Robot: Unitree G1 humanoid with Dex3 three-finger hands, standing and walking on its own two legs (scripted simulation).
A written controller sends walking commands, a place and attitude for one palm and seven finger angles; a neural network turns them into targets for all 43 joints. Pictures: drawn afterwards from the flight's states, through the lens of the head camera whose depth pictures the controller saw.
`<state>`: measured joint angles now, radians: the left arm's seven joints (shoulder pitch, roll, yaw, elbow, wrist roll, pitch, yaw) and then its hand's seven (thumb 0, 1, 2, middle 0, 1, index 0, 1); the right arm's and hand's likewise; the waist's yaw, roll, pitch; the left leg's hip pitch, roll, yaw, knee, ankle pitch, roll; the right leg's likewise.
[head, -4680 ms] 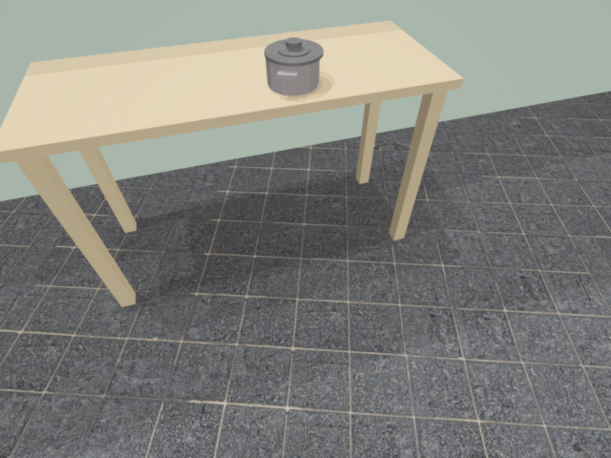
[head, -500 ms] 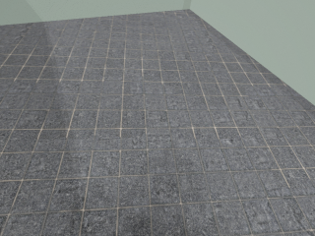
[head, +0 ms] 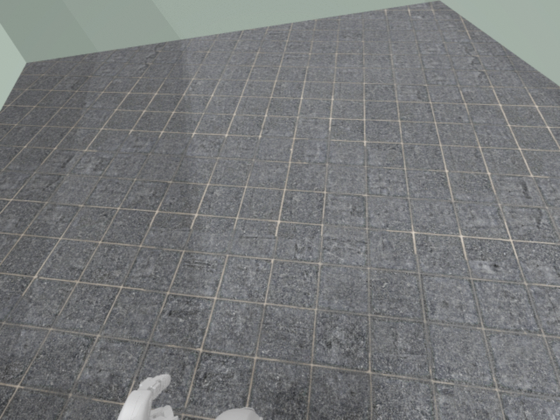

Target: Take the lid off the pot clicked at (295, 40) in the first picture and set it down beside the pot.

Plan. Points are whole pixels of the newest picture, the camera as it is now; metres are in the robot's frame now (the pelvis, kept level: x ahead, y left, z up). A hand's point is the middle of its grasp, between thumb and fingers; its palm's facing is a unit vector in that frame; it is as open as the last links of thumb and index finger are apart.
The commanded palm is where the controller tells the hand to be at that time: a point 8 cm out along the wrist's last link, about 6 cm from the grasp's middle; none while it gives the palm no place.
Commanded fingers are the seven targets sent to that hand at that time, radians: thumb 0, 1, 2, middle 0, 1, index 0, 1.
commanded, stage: turn to face it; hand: left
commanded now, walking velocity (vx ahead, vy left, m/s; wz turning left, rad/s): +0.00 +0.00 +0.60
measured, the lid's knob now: out of the picture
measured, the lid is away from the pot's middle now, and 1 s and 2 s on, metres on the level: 0.01 0.01 0.01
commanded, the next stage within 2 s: none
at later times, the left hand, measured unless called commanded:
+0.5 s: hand out of the picture -0.10 +0.27 -0.19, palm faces +0.39 -0.89 -0.25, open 7.4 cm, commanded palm none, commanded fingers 0.00 0.90 0.90 -0.20 -0.30 -0.20 -0.30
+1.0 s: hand out of the picture +0.00 +0.30 -0.14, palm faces +0.55 -0.79 -0.26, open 7.4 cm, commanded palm none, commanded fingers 0.00 0.90 0.90 -0.20 -0.30 -0.20 -0.30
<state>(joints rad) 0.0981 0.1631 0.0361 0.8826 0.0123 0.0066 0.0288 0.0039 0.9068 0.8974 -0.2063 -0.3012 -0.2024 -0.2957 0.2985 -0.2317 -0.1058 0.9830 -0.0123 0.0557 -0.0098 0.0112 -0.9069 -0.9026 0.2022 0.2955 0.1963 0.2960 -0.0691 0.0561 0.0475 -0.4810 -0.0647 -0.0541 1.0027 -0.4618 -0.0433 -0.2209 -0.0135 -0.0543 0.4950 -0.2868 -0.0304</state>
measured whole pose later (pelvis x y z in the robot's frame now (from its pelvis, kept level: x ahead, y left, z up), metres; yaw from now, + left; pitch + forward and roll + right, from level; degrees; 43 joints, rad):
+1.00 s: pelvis -0.02 +0.05 +0.00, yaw +36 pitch +2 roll -1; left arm 0.08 0.23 0.06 0.86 0.01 0.05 0.02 0.01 0.91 0.90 -0.20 -0.30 -0.20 -0.30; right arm 0.32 -0.21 -0.08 0.97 -0.02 0.05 -0.01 0.01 -0.90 -0.90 0.21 0.30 0.20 0.30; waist -0.07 0.02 0.05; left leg -0.29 -0.13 -0.21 0.44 -0.16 0.06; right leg -0.38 0.01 0.05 0.78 -0.42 0.09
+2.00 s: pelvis -0.05 +0.08 +0.01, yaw +73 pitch +0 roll -2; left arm 0.12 0.26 0.06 0.87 0.02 0.05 0.02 0.01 0.91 0.90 -0.20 -0.30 -0.20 -0.30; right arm 0.25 -0.19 -0.05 0.92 -0.01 0.03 0.00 0.01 -0.90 -0.90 0.21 0.30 0.20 0.30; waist -0.02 -0.02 0.06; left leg -0.20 -0.10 -0.14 0.44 -0.23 0.08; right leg -0.49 -0.06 0.03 1.01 -0.37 0.13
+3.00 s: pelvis -0.07 +0.04 +0.01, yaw +101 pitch -1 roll -1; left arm 0.27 0.25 0.05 0.98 0.03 0.05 0.01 0.01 0.91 0.90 -0.20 -0.30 -0.20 -0.30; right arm 0.20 -0.16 -0.02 0.94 -0.01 0.01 -0.02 0.01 -0.91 -0.90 0.20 0.30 0.20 0.30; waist 0.03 -0.03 0.03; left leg -0.18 -0.07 -0.01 0.37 -0.18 0.08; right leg -0.44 -0.08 0.00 1.05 -0.34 0.08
